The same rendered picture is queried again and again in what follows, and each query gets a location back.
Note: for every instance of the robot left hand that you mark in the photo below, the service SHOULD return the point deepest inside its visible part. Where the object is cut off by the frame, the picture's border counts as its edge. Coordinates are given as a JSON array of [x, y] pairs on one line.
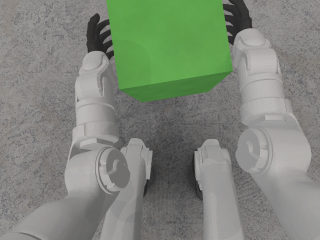
[[95, 39]]

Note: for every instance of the right robot forearm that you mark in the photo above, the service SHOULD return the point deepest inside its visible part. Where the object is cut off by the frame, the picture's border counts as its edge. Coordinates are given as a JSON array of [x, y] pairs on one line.
[[260, 83]]

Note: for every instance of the robot right upper arm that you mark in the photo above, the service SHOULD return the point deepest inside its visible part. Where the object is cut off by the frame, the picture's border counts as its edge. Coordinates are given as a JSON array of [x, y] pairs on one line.
[[277, 159]]

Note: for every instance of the robot right hand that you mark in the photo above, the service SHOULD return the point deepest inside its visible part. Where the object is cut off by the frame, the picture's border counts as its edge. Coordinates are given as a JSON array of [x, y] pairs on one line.
[[240, 18]]

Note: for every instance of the robot left upper arm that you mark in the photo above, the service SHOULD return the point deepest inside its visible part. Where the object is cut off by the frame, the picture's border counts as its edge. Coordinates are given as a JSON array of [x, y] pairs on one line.
[[93, 180]]

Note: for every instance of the left robot forearm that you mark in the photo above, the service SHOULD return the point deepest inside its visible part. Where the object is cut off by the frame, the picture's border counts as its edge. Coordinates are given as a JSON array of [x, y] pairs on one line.
[[94, 105]]

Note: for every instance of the carton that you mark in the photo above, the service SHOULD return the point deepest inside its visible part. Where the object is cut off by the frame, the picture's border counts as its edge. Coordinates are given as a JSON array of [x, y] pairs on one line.
[[169, 48]]

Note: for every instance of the robot right shin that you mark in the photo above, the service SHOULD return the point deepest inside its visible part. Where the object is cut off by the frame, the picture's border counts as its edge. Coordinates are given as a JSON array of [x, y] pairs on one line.
[[225, 153]]

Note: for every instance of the robot left foot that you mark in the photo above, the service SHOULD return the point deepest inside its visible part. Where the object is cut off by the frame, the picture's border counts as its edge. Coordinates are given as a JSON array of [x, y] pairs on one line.
[[145, 188]]

